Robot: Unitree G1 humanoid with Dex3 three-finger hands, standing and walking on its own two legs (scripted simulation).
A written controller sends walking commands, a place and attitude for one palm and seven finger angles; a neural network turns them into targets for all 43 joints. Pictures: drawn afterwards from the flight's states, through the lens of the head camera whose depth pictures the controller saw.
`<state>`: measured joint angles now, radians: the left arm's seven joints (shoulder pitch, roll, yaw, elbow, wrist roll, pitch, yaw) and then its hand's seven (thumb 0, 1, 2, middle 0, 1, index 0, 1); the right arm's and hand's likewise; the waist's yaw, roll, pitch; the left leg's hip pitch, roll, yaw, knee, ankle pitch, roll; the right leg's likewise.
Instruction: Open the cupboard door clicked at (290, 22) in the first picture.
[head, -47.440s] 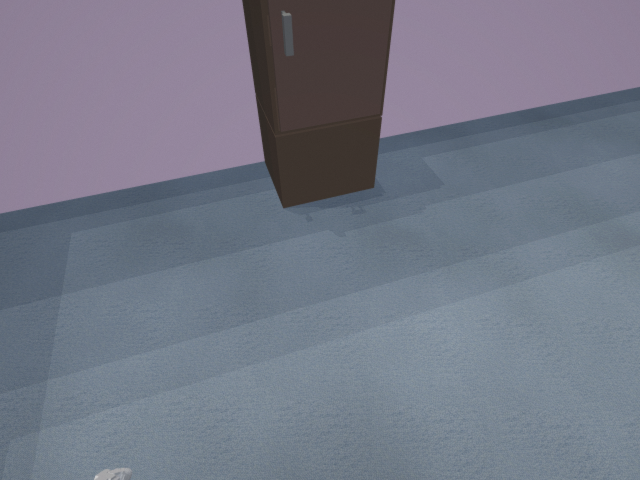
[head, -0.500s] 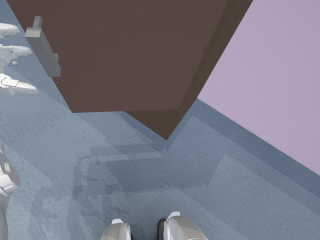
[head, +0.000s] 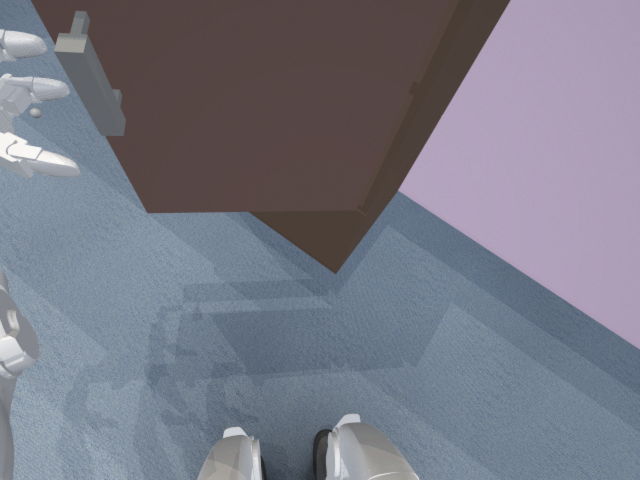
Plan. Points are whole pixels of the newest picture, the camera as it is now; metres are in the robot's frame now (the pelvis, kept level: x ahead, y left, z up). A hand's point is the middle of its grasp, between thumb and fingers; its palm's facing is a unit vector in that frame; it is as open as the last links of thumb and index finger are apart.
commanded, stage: slide the fingers in behind the handle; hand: left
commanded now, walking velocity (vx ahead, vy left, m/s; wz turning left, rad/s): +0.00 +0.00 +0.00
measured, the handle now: (97, 76) +0.57 +0.22 +0.09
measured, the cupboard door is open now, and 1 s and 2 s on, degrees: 41 41 41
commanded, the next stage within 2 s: close the thumb around the handle in 1.50 s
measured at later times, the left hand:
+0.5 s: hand (71, 109) +0.51 +0.24 +0.09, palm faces -0.01 -1.00 -0.01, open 14.0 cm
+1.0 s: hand (104, 112) +0.51 +0.21 +0.09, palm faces +0.00 -1.00 -0.01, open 14.0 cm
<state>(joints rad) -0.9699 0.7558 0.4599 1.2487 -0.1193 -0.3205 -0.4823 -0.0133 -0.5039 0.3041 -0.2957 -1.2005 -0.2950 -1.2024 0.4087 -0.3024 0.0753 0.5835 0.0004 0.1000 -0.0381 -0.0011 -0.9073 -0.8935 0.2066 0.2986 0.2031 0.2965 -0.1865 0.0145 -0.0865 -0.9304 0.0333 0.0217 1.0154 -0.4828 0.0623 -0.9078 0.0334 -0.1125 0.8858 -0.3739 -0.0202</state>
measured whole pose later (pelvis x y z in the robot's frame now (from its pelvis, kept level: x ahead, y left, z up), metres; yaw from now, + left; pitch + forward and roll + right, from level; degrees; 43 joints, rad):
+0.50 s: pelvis +0.01 +0.00 +0.00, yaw -1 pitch +22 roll -4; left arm -0.92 0.66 0.45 1.19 -0.12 -0.34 -0.40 -0.01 -0.50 0.30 -0.30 -1.20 -0.30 -1.20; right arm 0.44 -0.29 0.06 0.59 -0.01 0.10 -0.02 0.00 -0.91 -0.89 0.21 0.30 0.20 0.30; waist -0.18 0.02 -0.10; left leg -0.90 0.03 0.04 0.99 -0.48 0.06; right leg -0.89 0.04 -0.09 0.87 -0.38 -0.02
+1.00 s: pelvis +0.00 -0.01 +0.00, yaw +0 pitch +21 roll -4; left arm -0.93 0.58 0.41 1.19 -0.11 -0.36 -0.32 -0.01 -0.50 0.30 -0.30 -1.20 -0.30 -1.20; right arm 0.41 -0.28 0.06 0.59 -0.01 0.08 -0.01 0.00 -0.91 -0.89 0.21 0.30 0.20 0.30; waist -0.18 0.02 -0.10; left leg -0.89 0.03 0.04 0.99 -0.48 0.05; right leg -0.88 0.03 -0.10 0.89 -0.38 -0.03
